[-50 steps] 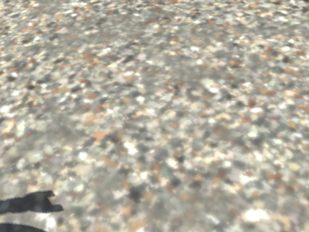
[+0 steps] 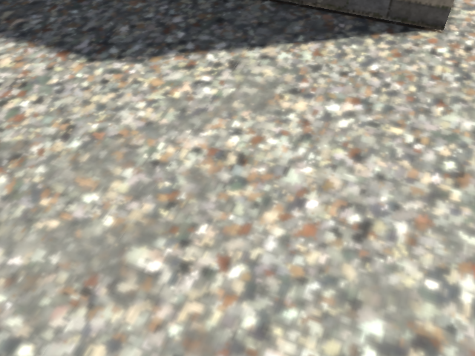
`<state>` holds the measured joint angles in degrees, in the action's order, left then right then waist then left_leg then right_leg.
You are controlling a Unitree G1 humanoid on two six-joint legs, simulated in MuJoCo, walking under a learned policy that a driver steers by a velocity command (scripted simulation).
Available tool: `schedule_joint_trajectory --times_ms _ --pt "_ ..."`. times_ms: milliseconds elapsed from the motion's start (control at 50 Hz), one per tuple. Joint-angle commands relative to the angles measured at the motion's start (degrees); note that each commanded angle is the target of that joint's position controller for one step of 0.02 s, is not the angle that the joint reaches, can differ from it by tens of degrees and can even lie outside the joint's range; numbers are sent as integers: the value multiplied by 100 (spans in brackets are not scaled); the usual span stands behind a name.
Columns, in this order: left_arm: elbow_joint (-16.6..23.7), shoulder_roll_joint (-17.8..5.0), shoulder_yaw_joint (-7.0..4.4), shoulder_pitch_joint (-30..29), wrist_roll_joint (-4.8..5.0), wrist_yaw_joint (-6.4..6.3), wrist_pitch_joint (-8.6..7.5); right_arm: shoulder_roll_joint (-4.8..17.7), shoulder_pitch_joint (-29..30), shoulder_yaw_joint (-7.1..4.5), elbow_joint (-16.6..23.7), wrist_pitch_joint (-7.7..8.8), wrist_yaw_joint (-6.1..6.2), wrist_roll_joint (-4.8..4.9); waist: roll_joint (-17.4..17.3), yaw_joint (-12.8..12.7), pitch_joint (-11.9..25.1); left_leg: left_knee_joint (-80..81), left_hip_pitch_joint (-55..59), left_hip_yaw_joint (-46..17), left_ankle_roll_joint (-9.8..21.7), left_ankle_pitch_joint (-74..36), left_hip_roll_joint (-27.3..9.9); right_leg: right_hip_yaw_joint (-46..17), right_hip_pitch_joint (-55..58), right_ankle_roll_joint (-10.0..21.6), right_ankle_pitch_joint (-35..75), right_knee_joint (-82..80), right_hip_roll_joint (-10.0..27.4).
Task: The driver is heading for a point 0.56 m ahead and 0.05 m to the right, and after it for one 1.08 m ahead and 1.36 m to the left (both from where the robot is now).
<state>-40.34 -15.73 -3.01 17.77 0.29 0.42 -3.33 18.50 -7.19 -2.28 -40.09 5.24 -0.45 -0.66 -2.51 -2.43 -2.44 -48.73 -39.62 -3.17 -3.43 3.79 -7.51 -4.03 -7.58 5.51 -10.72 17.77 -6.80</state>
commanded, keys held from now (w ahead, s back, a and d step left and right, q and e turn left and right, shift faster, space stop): w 0.32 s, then w+q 0.34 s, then q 0.34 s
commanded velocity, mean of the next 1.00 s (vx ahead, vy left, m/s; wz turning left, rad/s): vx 0.42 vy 0.00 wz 0.20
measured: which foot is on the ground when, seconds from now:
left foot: up 0.00-0.20, down 0.22-0.70, up 0.72-1.00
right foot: down 0.00-0.24, up 0.26-0.68, down 0.70-1.00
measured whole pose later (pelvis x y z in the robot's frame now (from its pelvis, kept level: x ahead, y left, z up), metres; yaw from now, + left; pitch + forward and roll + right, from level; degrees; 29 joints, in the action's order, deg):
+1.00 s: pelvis +0.52 +0.01 +0.00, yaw +17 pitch +1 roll -1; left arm -45.7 -16.0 -3.5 8.8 -0.6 -0.5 -2.9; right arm 19.0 -11.7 -4.6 -36.2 -2.3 0.6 0.8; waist -2.1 -1.3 -4.2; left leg -51.2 -34.5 -0.6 -3.5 14.2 -3.9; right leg 8.1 -11.5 1.4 -10.5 20.7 0.8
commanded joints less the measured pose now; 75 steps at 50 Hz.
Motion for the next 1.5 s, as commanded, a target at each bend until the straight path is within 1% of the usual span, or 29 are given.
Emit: schedule_joint_trajectory --times_ms 20,140,200,220,240,260,280,320,340,420,540,640,680,700,720,740,760,780,820,940,1080,1140,1160,1180,1200,1240,1280,1400,1500 --pt "215 -943 -235 -46 35 -59 -116 173 423 -3 367 71 -54 35 527 -105 16 1113 910 261 5 -1301 288 -547 -767 762 1098 -716 1189" --pt "-204 -1032 -262 462 77 -82 -19 403 886 -80 606 134 -201 95 634 -187 -138 1939 475 76 434 -636 415 -1080 702 636 1420 -143 1867" --pt "-231 -1053 -256 296 46 -97 74 647 -87 -229 399 146 -164 72 707 392 481 2171 1924 470 797 -131 782 -866 891 375 3565 1064 1606" --pt "-155 -890 -171 257 -27 -101 84 891 -985 -314 245 146 -129 31 546 806 1274 1876 3483 88 1101 -502 317 -629 222 189 3270 2309 1314" --pt "-105 -420 -29 1020 24 -71 5 1380 -1687 -453 128 118 -106 -63 -687 726 2305 1994 5871 -2241 2019 370 -1044 -219 -1896 -287 1092 4560 455" --pt "-177 -472 8 1038 50 -48 -74 1009 -1982 -380 -28 76 -155 79 -1329 816 2604 2935 6352 -3966 2251 1481 -1511 -525 -2931 -400 -2141 5520 99" --pt "-69 -962 -118 448 169 -21 -113 691 -1649 -271 12 47 -129 153 -705 889 1678 3128 5734 -3485 1964 2257 -1381 -636 -3503 -366 -1942 5936 474" --pt "160 -905 -105 -349 101 -20 -156 513 -935 -192 87 -20 -98 58 34 621 442 3457 4053 -2206 1724 1538 -925 -173 -3492 -357 -1093 5349 998" --pt "154 -840 -127 -343 21 -31 -148 425 -794 -152 108 4 -103 1 -45 438 272 3602 3550 -1910 1678 1005 -711 -165 -3192 -373 -807 4977 1187" --pt "127 -496 -51 -210 -76 -66 -91 515 -797 -182 43 55 -99 108 -194 194 224 3952 2963 -1258 1858 -230 -415 6 -2811 -640 -451 4013 1258" --pt "402 -311 50 -1533 -39 34 -241 787 -1326 -306 -173 -88 68 193 -145 595 63 3886 2745 -720 1566 -344 -80 122 -2230 -887 1451 1675 902" --pt "512 -613 -61 -1883 45 118 -358 845 -1611 -366 -252 -223 141 238 -310 542 82 3323 3248 -1363 1366 112 -374 -89 -1779 -720 1149 939 793" --pt "337 -837 -185 -1280 11 79 -393 764 -1492 -356 -209 -280 157 206 -364 166 301 2589 3199 -1347 1134 -465 -152 39 -871 -482 909 602 758" --pt "257 -1073 -278 -672 -112 30 -418 547 -1440 -281 -111 -290 154 162 -221 -141 875 1493 2864 -1103 893 -585 248 -188 228 -232 1193 671 1155" --pt "215 -1531 -388 68 -217 -27 -380 148 -1636 -157 98 -270 172 20 824 -263 1839 -371 1616 -561 544 1076 849 -1363 2003 224 2418 1121 2429" --pt "140 -1571 -394 136 -172 9 -252 -28 -2361 -85 221 -230 169 143 2410 72 2474 -1728 188 -340 304 3537 1197 -3285 2891 950 2362 686 3335" --pt "235 -998 -255 -65 -99 13 -204 566 -2162 -241 68 -283 199 230 1493 -39 1945 -2320 -138 -619 211 3272 821 -2900 2389 818 2116 582 3079" --pt "271 -723 -170 -368 -69 -1 -170 751 -1686 -319 161 -353 210 234 1054 -45 1362 -2411 -244 -436 149 2907 681 -1959 1742 660 2619 586 2877" --pt "211 -535 -112 -929 -90 18 -123 646 -1472 -366 232 -526 228 155 794 260 797 -2079 142 -262 26 2429 346 -960 538 584 3240 384 2457" --pt "-32 -848 -248 -1385 -96 -106 -90 214 -1098 -274 586 -742 149 142 883 397 609 -639 833 78 -63 1121 211 288 -240 752 3073 -283 2307" --pt "-271 -1205 -363 -1256 120 -74 94 415 -383 -342 1027 -815 -98 131 825 202 534 946 1409 441 326 902 366 772 208 484 2540 199 2480" --pt "-368 -1234 -398 -1131 211 -42 151 532 -550 -440 1020 -878 -65 143 661 360 617 1785 2290 695 706 826 662 949 -12 147 1059 850 2366" --pt "-431 -965 -324 -936 119 -22 152 835 -1093 -586 857 -864 10 180 174 522 852 2085 3221 398 967 695 650 1236 -507 -90 438 1814 2024" --pt "-113 -547 -178 -1034 -117 2 119 1637 -1474 -780 869 -815 121 206 -1456 475 963 2542 4447 -1988 1855 656 -710 1723 -2456 -622 -1527 3854 1100" --pt "50 -644 -172 -1413 -116 22 28 1485 -1722 -679 950 -627 40 133 -1340 809 1236 3332 4829 -3863 2613 1831 -1273 461 -3735 -715 -2743 4980 504" --pt "52 -980 -271 -1552 124 132 -118 903 -1413 -483 923 -370 -7 147 -601 641 755 3451 4328 -3010 2163 2412 -993 -53 -3912 -491 -1898 4982 1001" --pt "-51 -1005 -302 -1577 -28 111 -176 723 -991 -397 978 -354 47 157 -311 421 425 3549 3645 -2329 1840 1931 -624 -31 -3462 -498 -1159 4148 1182" --pt "-86 -575 -136 -1857 -30 134 -212 960 -1093 -474 935 -325 195 145 -365 462 353 3564 2965 -1548 1682 996 -111 126 -2360 -824 170 2108 735" --pt "60 -731 -148 -2062 59 174 -277 962 -1328 -491 745 -364 161 196 -489 557 248 3350 2664 -1943 1555 1425 -152 -21 -1727 -803 426 1340 616"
